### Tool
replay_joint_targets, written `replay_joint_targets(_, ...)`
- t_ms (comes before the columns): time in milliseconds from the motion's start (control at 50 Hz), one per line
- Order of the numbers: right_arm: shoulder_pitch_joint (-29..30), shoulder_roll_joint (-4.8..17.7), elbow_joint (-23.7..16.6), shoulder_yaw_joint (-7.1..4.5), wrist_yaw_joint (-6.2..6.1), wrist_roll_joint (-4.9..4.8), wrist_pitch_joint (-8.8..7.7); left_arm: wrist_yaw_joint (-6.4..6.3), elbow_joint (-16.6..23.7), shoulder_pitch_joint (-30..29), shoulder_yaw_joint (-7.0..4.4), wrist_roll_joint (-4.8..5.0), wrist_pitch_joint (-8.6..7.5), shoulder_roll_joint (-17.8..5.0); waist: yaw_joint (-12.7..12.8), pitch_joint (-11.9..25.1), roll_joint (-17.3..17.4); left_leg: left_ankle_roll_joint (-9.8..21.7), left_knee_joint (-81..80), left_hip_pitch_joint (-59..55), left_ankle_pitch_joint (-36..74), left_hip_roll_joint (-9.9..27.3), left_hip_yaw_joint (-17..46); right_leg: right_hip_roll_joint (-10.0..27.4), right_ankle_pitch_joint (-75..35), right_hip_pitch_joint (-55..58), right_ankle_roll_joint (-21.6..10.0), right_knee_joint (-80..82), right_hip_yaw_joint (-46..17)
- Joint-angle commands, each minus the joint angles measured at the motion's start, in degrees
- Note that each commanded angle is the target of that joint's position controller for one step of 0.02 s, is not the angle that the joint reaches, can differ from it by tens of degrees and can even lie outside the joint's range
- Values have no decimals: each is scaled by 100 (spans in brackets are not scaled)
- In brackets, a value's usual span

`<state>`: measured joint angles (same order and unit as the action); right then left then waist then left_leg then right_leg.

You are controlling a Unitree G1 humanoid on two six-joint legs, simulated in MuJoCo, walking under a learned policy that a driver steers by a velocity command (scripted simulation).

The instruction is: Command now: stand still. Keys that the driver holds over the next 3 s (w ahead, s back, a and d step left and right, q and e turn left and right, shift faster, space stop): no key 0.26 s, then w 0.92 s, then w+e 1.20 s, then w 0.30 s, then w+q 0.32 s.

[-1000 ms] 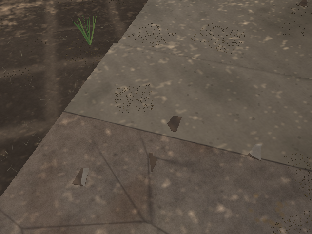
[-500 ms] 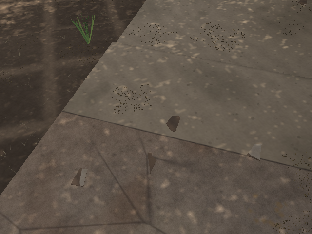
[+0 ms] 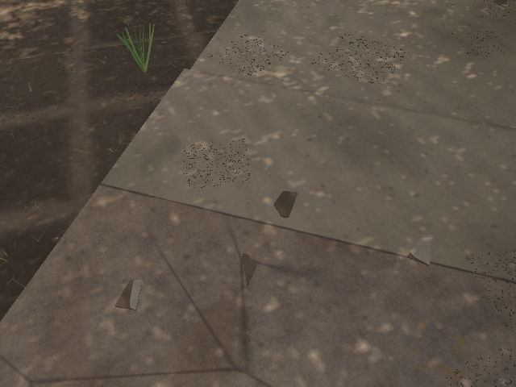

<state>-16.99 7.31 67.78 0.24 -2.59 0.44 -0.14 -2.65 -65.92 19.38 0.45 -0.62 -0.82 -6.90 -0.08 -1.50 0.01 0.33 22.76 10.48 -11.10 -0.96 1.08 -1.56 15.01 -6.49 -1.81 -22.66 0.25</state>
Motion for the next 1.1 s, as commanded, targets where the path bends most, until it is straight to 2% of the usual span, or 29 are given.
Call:
replay_joint_targets(20, -431, 385, -14, -49, -13, 0, -13, -12, 11, 505, -53, 1, -18, -386, -1, -351, -17, 165, -299, -69, 661, 522, 473, 621, -691, -447, -129, 490, -539)
replay_joint_targets(260, -490, 351, -8, -47, -18, -3, -14, -14, 14, 556, -55, 2, -33, -356, -2, -367, -17, 144, -270, -82, 707, 533, 451, 622, -796, -406, -141, 494, -541)
replay_joint_targets(280, -523, 317, 4, -36, -16, 4, -10, -11, 1, 604, -49, -5, -31, -337, 11, -254, -32, 151, -293, -122, 354, 481, 420, 585, -336, -366, -156, 576, -545)
replay_joint_targets(320, -460, 380, -70, -75, 0, 30, 13, -5, 19, 657, -145, -12, 11, -555, 56, -385, -236, 219, 53, 151, -763, 188, 192, 526, 1170, -474, -304, 703, -698)
replay_joint_targets(340, -404, 383, -143, -96, 26, 61, 24, 5, 40, 721, -207, -13, 47, -686, 111, -525, -459, 266, 425, 508, -1436, -9, 7, 632, 2135, -527, -470, 833, -973)
replay_joint_targets(380, -91, 227, -402, -79, 106, 176, -1, 20, 2, 1095, -311, -14, 90, -868, 317, -977, -833, 281, 1364, 1441, -1715, -166, -377, 1337, 3466, -484, -914, 1388, -1946)
replay_joint_targets(420, 201, 238, -671, -92, 176, 206, -115, 37, 19, 1138, -356, -50, 47, -863, 343, -1261, -802, 312, 2096, 1892, -1413, 177, -396, 1852, 3258, -601, -1231, 1678, -2483)
replay_joint_targets(460, 282, 327, -849, -138, 243, 167, -245, 66, 86, 1032, -398, -110, -50, -927, 261, -1194, -650, 352, 2175, 2145, -1515, 339, -300, 1879, 2472, -329, -1265, 1580, -2341)
replay_joint_targets(500, 198, 343, -929, -182, 296, 92, -350, 85, 158, 847, -417, -75, -136, -928, 116, -1021, -587, 379, 1600, 1622, -1282, 276, -414, 1644, 1778, -377, -1120, 1347, -1848)
replay_joint_targets(540, -600, 233, -702, -221, 308, 24, -402, 102, 271, 466, -427, 9, -178, -932, -337, -814, -456, 410, 563, -91, -538, -39, -727, 1240, 1418, -1249, -905, 807, -1208)
replay_joint_targets(560, -1234, 328, -475, -293, 279, 21, -414, 119, 328, 388, -401, -10, -220, -840, -571, -614, -182, 395, 289, -1160, -559, -136, -626, 951, 1153, -1822, -778, 181, -880)
replay_joint_targets(580, -1947, 731, -352, -415, 215, 107, -461, 168, 466, 230, -305, -38, -295, -532, -881, -370, 870, 524, -622, -1927, -1514, 923, 900, 356, 788, -2432, -540, -1544, -99)
replay_joint_targets(600, -2621, 1328, -221, -558, 210, 56, -406, 223, 711, 273, -259, -48, -334, -320, -899, -143, 1972, 1036, -1581, -2241, -2946, 2167, 3353, -221, 1596, -3442, -372, -3207, 443)
replay_joint_targets(620, -2118, 1055, -293, -490, 192, 76, -331, 276, 754, 96, -340, -211, -313, -683, -554, -606, 1077, 1196, -1612, -1548, -3255, 2280, 3521, 182, 1441, -3626, -460, -4157, 29)
replay_joint_targets(640, -1479, 893, -536, -431, 222, 81, -352, 339, 805, -96, -326, -204, -339, -587, -317, -893, 450, 1153, -1596, -1069, -2864, 2107, 2983, 414, 817, -3685, -489, -4364, -121)
replay_joint_targets(660, -1109, 833, -666, -403, 237, 79, -404, 381, 784, -107, -300, -139, -383, -468, -153, -889, 206, 1072, -1650, -835, -1984, 1850, 2368, 555, 309, -3488, -442, -4264, -171)
replay_joint_targets(680, -979, 734, -719, -357, 224, 69, -463, 412, 766, -109, -323, -133, -388, -483, -42, -783, 133, 1000, -1678, -797, -1269, 1657, 1911, 627, 32, -3326, -382, -4120, -133)
replay_joint_targets(720, -1152, 558, -621, -272, 192, 53, -552, 444, 737, -50, -361, -147, -307, -532, 34, -554, 234, 884, -1583, -1019, 192, 1355, 1165, 601, -251, -3220, -256, -3951, 55)
replay_joint_targets(780, -1617, 546, -434, -208, 167, 38, -595, 448, 914, -509, -378, -120, -203, -510, 10, -475, 390, 857, -1367, -1288, 1981, 1208, 561, 509, -442, -3529, -152, -3753, 314)
replay_joint_targets(860, -1687, 531, -430, -133, 151, 56, -614, 460, 1402, -1743, -296, -71, -179, -415, -143, -736, 474, 855, -1432, -992, 2814, 1035, 170, 336, -900, -3385, -95, -2430, 640)
replay_joint_targets(920, -1756, 659, -388, -141, 114, 56, -647, 449, 1583, -2158, -253, -19, -185, -439, -180, -762, 606, 853, -1403, -1004, 3440, 1095, 21, 149, -1106, -2741, -251, -1470, 848)
replay_joint_targets(960, -1644, 775, -383, -166, 100, 62, -677, 397, 1587, -1972, -301, -15, -205, -598, 3, -589, 625, 823, -1019, -1239, 4581, 1203, -78, -12, -1008, -2198, -478, -1211, 876)
replay_joint_targets(980, -1553, 853, -391, -191, 89, 64, -685, 357, 1507, -1644, -350, -18, -229, -702, 176, -377, 648, 792, -585, -1386, 5288, 1234, -132, -143, -864, -1804, -598, -1176, 883)
replay_joint_targets(1000, -1463, 931, -401, -220, 79, 82, -672, 317, 1317, -1020, -422, -12, -267, -828, 448, -43, 648, 766, 143, -1512, 5728, 1236, -177, -264, -722, -1242, -714, -1098, 834)
replay_joint_targets(1020, -1340, 994, -425, -244, 87, 64, -639, 276, 1021, -151, -502, -22, -310, -927, 816, 381, 567, 721, 1175, -1365, 5507, 1150, -255, -309, -889, -316, -821, -694, 797)
replay_joint_targets(1040, -1332, 927, -481, -230, 122, 31, -625, 226, 790, 670, -612, -131, -344, -1192, 1110, 813, 361, 690, 2530, -486, 4084, 947, -339, 289, -444, 922, -991, -512, 171)
replay_joint_targets(1060, -1667, 356, -637, -139, 181, -36, -602, 222, 766, 1174, -734, -249, -350, -1710, 921, 1461, -621, 577, 4697, 967, 237, 191, -577, 1954, 420, 2111, -1480, -250, -2159)
replay_joint_targets(1080, -1890, 477, -650, -233, 248, -91, -566, 295, 781, 785, -750, -107, -270, -1713, 633, 1633, -982, 559, 5919, 2215, -1685, -398, 40, 2488, 1114, 2289, -2057, 849, -4361)
replay_joint_targets(1100, -1216, 738, -844, -288, 239, 7, -539, 316, 903, 27, -661, 8, -272, -1379, 363, 621, -409, 643, 5866, 2688, -1104, 106, 221, 2278, 1786, 1429, -1784, 1092, -3556)
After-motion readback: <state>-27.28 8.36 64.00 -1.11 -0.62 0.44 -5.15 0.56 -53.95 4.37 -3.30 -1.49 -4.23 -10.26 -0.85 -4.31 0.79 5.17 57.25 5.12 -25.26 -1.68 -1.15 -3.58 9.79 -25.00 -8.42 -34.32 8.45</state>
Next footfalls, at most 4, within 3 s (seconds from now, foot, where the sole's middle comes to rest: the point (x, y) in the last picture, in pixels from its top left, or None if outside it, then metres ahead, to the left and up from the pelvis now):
1.04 right None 0.47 -0.02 -0.78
1.58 left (227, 292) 0.80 0.13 -0.78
2.14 right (319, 242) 0.98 -0.16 -0.78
2.70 left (338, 164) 1.33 -0.26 -0.78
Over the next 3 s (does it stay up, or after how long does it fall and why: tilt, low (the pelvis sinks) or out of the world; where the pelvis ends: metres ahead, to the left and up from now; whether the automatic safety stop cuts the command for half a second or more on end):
stays up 1.28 -0.30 0.00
